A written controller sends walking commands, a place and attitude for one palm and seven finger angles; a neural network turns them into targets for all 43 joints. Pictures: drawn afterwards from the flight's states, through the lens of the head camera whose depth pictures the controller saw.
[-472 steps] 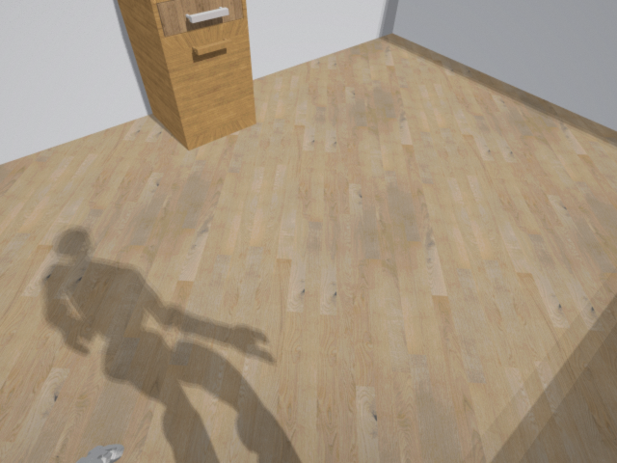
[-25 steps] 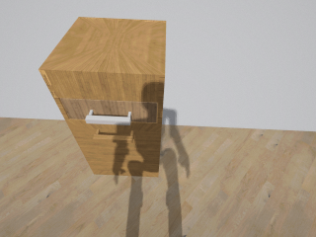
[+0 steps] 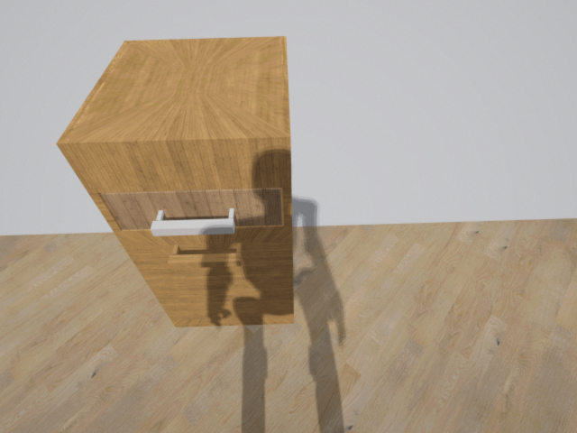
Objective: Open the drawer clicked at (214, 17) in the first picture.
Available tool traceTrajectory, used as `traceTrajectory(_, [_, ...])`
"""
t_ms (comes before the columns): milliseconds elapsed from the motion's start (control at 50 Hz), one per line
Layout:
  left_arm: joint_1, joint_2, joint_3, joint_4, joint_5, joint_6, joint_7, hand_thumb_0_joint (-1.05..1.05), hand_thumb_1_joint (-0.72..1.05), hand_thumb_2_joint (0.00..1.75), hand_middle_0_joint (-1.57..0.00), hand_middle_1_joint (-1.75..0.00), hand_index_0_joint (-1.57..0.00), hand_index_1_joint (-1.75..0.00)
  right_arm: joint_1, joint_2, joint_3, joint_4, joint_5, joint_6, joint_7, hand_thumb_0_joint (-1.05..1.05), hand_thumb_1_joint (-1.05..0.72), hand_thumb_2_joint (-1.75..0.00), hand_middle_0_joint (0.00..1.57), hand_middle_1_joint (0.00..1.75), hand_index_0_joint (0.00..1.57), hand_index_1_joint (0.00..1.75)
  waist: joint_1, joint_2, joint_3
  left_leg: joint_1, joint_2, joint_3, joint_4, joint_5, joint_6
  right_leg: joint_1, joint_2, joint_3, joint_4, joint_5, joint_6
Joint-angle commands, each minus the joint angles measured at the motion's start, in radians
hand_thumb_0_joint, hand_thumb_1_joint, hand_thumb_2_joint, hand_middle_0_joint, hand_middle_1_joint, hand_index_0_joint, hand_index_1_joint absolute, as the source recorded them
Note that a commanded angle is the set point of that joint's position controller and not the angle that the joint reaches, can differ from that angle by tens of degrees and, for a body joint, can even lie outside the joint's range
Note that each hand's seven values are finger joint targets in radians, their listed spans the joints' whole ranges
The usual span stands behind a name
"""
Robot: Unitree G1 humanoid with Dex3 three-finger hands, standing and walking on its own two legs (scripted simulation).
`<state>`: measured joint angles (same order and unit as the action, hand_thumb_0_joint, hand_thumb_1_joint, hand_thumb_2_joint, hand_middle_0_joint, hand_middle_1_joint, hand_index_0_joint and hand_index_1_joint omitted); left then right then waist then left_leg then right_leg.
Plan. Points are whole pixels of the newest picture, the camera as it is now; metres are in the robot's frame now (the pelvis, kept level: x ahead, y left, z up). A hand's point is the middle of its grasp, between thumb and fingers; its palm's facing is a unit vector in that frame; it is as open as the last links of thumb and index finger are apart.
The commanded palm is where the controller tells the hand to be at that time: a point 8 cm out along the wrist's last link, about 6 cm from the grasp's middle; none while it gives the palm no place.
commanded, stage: look again from close up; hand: left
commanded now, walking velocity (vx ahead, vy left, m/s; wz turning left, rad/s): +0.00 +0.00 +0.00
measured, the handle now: (194, 220) +0.56 +0.24 -0.12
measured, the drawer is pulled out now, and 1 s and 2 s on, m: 0.00 0.00 0.00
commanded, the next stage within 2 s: raise the hand with hooked fingers in 0.30 s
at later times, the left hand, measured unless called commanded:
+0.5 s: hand out of the picture +0.07 +0.18 -0.13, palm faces -0.05 -0.92 -0.40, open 7.3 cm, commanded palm +0.11 +0.21 -0.05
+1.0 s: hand (141, 416) +0.15 +0.21 -0.04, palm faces +0.10 -0.06 -0.99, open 9.6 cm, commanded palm +0.15 +0.21 +0.01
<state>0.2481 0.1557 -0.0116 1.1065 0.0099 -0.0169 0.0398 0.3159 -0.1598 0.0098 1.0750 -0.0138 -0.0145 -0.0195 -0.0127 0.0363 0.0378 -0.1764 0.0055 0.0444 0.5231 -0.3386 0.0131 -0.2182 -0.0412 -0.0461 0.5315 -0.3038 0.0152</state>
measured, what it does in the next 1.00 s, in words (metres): lowers itself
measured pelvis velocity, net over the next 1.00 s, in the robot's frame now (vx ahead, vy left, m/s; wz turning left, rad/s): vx -0.04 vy -0.04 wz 0.02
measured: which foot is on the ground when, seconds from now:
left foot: down 0.00-1.00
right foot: down 0.00-1.00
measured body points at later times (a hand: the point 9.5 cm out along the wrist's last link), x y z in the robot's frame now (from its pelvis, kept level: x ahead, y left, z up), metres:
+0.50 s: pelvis +0.00 -0.01 +0.00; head +0.02 -0.03 +0.45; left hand +0.07 +0.23 -0.10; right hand +0.03 -0.25 -0.15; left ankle -0.04 +0.11 -0.73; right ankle -0.01 -0.13 -0.73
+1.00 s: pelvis -0.04 -0.04 -0.05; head +0.01 -0.06 +0.40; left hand +0.14 +0.21 +0.01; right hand +0.23 -0.24 -0.12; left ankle -0.04 +0.11 -0.73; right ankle -0.01 -0.13 -0.73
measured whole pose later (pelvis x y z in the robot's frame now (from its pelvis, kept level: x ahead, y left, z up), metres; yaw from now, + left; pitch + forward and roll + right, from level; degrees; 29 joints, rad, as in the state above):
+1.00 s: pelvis -0.04 -0.04 -0.05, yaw +1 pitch +11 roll +2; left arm 0.36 0.37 -0.02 0.02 1.11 -0.11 0.53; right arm 0.02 -0.23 -0.05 0.56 -0.09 0.02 0.01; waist 0.12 -0.01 -0.11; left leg -0.67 0.03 0.01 0.94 -0.46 -0.04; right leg -0.72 -0.03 -0.07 0.98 -0.45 -0.05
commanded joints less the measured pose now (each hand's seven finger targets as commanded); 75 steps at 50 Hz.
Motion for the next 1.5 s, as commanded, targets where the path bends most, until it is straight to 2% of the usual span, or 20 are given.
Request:
traceTrajectory(0, [0.046, 0.098, 0.015, -0.042, -0.002, -0.006, -0.002, 0.00, 0.90, 0.90, -0.20, -0.30, -0.20, -0.30, 0.055, -0.098, -0.008, -0.047, 0.000, -0.017, -0.010, 0.00, -0.90, -0.90, 0.20, 0.30, 0.20, 0.30, 0.008, -0.047, 0.040, -0.075, 0.103, -0.086, -0.116, 0.261, 0.029, 0.018, -0.050, 0.052, -0.055, 0.174, -0.053])
traceTrajectory(360, [0.089, 0.091, 0.021, -0.020, 0.000, -0.008, -0.006, 0.00, 0.90, 0.90, -0.20, -0.30, -0.20, -0.30, 0.048, -0.081, -0.006, 0.011, 0.001, -0.020, -0.016, 0.00, -0.90, -0.90, 0.20, 0.30, 0.20, 0.30, 0.016, -0.026, 0.014, -0.005, 0.095, -0.058, -0.136, 0.267, 0.025, 0.027, -0.059, 0.073, -0.084, 0.251, -0.050])
traceTrajectory(380, [0.155, 0.127, 0.028, 0.013, 0.007, -0.020, 0.036, 0.00, 0.90, 0.90, -0.20, -0.30, -0.20, -0.30, -0.052, -0.130, -0.023, -0.059, 0.014, -0.017, -0.005, 0.00, -0.90, -0.90, 0.20, 0.30, 0.20, 0.30, 0.050, -0.179, 0.073, -0.123, 0.116, -0.034, 0.050, 0.294, -0.011, 0.016, -0.115, 0.119, -0.103, 0.589, -0.031])
traceTrajectory(400, [-0.634, 0.420, 0.000, -1.506, 0.172, -0.191, 0.045, 0.00, 0.88, 0.89, -0.20, -0.32, -0.20, -0.32, -0.066, -0.266, -0.028, -0.387, 0.061, -0.173, -0.052, 0.00, -0.90, -0.90, 0.20, 0.30, 0.20, 0.30, -0.029, 0.158, -0.437, 0.160, -0.003, -0.018, -0.084, 0.507, 0.037, 0.087, 0.001, 0.156, 0.009, 0.550, -0.068])
traceTrajectory(420, [-0.165, 0.358, 0.050, -1.187, 0.189, -0.093, 0.122, 0.00, 0.85, 0.88, -0.20, -0.33, -0.20, -0.33, -0.129, -0.179, -0.033, -0.331, 0.042, -0.270, -0.096, 0.00, -0.90, -0.90, 0.20, 0.30, 0.20, 0.30, 0.047, 0.290, -0.378, 0.214, 0.038, -0.021, -0.087, 0.708, 0.029, 0.023, 0.022, 0.060, 0.062, 0.301, -0.076])
traceTrajectory(440, [-0.102, 0.259, 0.030, -1.140, 0.139, -0.020, 0.178, 0.00, 0.83, 0.87, -0.21, -0.34, -0.21, -0.34, -0.116, -0.173, -0.055, -0.262, 0.055, -0.295, -0.097, 0.00, -0.90, -0.90, 0.20, 0.30, 0.20, 0.30, 0.026, 0.249, -0.294, 0.122, 0.044, -0.021, -0.066, 0.604, -0.007, -0.058, 0.029, 0.012, 0.050, 0.148, -0.059])
traceTrajectory(460, [0.162, 0.071, -0.072, -0.984, 0.175, 0.077, 0.188, 0.00, 0.81, 0.86, -0.21, -0.36, -0.21, -0.36, -0.120, -0.129, -0.045, -0.273, 0.069, -0.299, -0.094, 0.00, -0.90, -0.90, 0.20, 0.30, 0.20, 0.30, 0.018, 0.148, -0.206, 0.035, 0.051, -0.029, -0.080, 0.522, -0.001, -0.095, 0.030, -0.001, 0.040, 0.121, -0.047])
traceTrajectory(480, [0.018, 0.092, -0.102, -1.187, 0.219, 0.069, 0.186, 0.00, 0.78, 0.85, -0.21, -0.37, -0.21, -0.37, -0.171, -0.159, -0.041, -0.364, 0.065, -0.308, -0.084, 0.00, -0.90, -0.90, 0.20, 0.30, 0.20, 0.30, 0.021, 0.088, -0.123, -0.028, 0.034, -0.049, -0.061, 0.443, -0.001, -0.104, 0.022, 0.009, 0.016, 0.180, -0.050])
traceTrajectory(500, [0.042, 0.170, -0.057, -1.192, 0.325, 0.058, 0.209, 0.00, 0.76, 0.84, -0.21, -0.39, -0.21, -0.39, -0.181, -0.200, -0.050, -0.370, 0.040, -0.304, -0.084, 0.00, -0.90, -0.90, 0.20, 0.30, 0.20, 0.30, 0.000, 0.028, -0.166, -0.042, 0.022, -0.045, -0.025, 0.392, 0.007, -0.139, 0.034, 0.023, 0.015, 0.180, -0.056])
traceTrajectory(540, [0.131, 0.182, -0.053, -1.123, 0.504, 0.068, 0.259, 0.00, 0.71, 0.82, -0.21, -0.42, -0.21, -0.42, -0.189, -0.207, -0.053, -0.441, -0.001, -0.269, -0.062, 0.00, -0.90, -0.90, 0.20, 0.30, 0.20, 0.30, 0.007, -0.103, -0.116, -0.152, -0.016, -0.053, 0.034, 0.313, 0.015, -0.219, 0.049, 0.025, 0.029, 0.128, -0.063])
traceTrajectory(560, [0.186, 0.169, -0.058, -1.070, 0.595, 0.074, 0.277, 0.00, 0.69, 0.81, -0.22, -0.43, -0.22, -0.43, -0.180, -0.201, -0.064, -0.470, -0.011, -0.242, -0.049, 0.00, -0.90, -0.90, 0.20, 0.30, 0.20, 0.30, 0.026, -0.205, -0.130, -0.189, -0.025, -0.036, 0.060, 0.285, 0.011, -0.234, 0.049, 0.023, 0.039, 0.078, -0.057])
traceTrajectory(640, [0.497, 0.147, -0.047, -0.955, 0.883, 0.060, 0.319, 0.00, 0.60, 0.77, -0.22, -0.50, -0.22, -0.50, -0.256, -0.192, -0.094, -0.574, -0.032, -0.095, 0.023, 0.00, -0.90, -0.90, 0.20, 0.30, 0.20, 0.30, 0.146, -0.307, -0.110, -0.352, -0.043, -0.004, 0.087, 0.191, -0.011, -0.186, 0.047, 0.120, 0.051, 0.097, -0.081])
traceTrajectory(700, [0.395, 0.241, 0.013, -1.077, 1.007, -0.005, 0.357, 0.00, 0.53, 0.74, -0.23, -0.54, -0.23, -0.54, -0.327, -0.181, -0.076, -0.644, -0.021, -0.036, 0.051, 0.00, -0.90, -0.90, 0.20, 0.30, 0.20, 0.30, 0.171, -0.253, -0.201, -0.413, -0.059, 0.012, 0.119, 0.162, -0.010, -0.139, 0.031, 0.159, 0.107, 0.150, -0.080])
traceTrajectory(780, [0.172, 0.338, 0.095, -1.257, 1.127, -0.037, 0.462, 0.00, 0.43, 0.70, -0.23, -0.60, -0.23, -0.60, -0.314, -0.154, -0.085, -0.680, -0.053, 0.002, 0.054, 0.00, -0.90, -0.90, 0.20, 0.30, 0.20, 0.30, 0.146, -0.008, -0.323, -0.348, -0.074, 0.018, 0.200, 0.150, 0.005, -0.220, 0.040, 0.188, 0.160, 0.129, -0.085])
traceTrajectory(840, [-0.177, 0.392, 0.111, -1.450, 1.145, -0.089, 0.539, 0.00, 0.36, 0.67, -0.24, -0.64, -0.24, -0.64, -0.309, -0.145, -0.089, -0.663, -0.077, 0.010, 0.036, 0.00, -0.90, -0.90, 0.20, 0.30, 0.20, 0.30, 0.059, 0.023, -0.402, -0.271, -0.071, -0.017, 0.323, 0.130, 0.015, -0.399, 0.031, 0.223, 0.191, 0.035, -0.080])
traceTrajectory(940, [-0.183, 0.349, 0.068, -1.388, 1.078, -0.126, 0.557, 0.00, 0.25, 0.62, -0.25, -0.72, -0.25, -0.72, -0.309, -0.149, -0.087, -0.651, -0.074, -0.012, 0.020, 0.00, -0.90, -0.90, 0.20, 0.30, 0.20, 0.30, 0.008, 0.013, -0.391, -0.288, -0.058, -0.040, 0.386, 0.069, 0.024, -0.489, 0.035, 0.172, 0.210, -0.019, -0.069])
traceTrajectory(1100, [0.010, 0.355, 0.044, -1.193, 0.970, 0.201, 0.332, 0.00, 0.06, 0.54, -0.26, -0.84, -0.26, -0.84, -0.369, -0.162, -0.042, -0.669, -0.006, 0.031, -0.023, 0.00, -0.90, -0.90, 0.20, 0.30, 0.20, 0.30, 0.107, -0.191, -0.343, -0.363, -0.053, 0.005, 0.157, 0.124, 0.017, -0.056, 0.025, 0.129, 0.096, 0.169, -0.031])
traceTrajectory(1200, [-0.049, 0.375, 0.049, -1.249, 0.983, 0.138, 0.238, 0.00, -0.06, 0.49, -0.27, -0.92, -0.27, -0.92, -0.332, -0.168, -0.029, -0.649, -0.015, 0.023, -0.029, 0.00, -0.90, -0.90, 0.20, 0.30, 0.20, 0.30, 0.099, -0.128, -0.230, -0.287, -0.038, -0.005, 0.078, 0.128, 0.019, -0.085, 0.028, 0.077, 0.060, 0.117, -0.038])
traceTrajectory(1320, [-0.193, 0.407, 0.112, -1.369, 1.023, -0.023, 0.344, 0.00, -0.20, 0.43, -0.28, -1.00, -0.28, -1.00, -0.276, -0.165, -0.066, -0.626, -0.044, -0.008, -0.019, 0.00, -0.90, -0.90, 0.20, 0.30, 0.20, 0.30, 0.089, 0.057, -0.331, -0.144, -0.037, -0.021, 0.093, 0.225, 0.013, -0.144, 0.043, 0.044, 0.089, 0.153, -0.062])
traceTrajectory(1480, [-0.330, 0.376, 0.043, -1.272, 1.004, 0.094, 0.357, 0.00, -0.38, 0.35, -0.29, -1.12, -0.29, -1.12, -0.295, -0.187, -0.084, -0.603, -0.013, 0.009, -0.004, 0.00, -0.90, -0.90, 0.20, 0.30, 0.20, 0.30, 0.074, 0.048, -0.313, -0.121, -0.019, -0.038, 0.045, 0.284, -0.002, -0.135, 0.050, 0.001, 0.084, 0.180, -0.063])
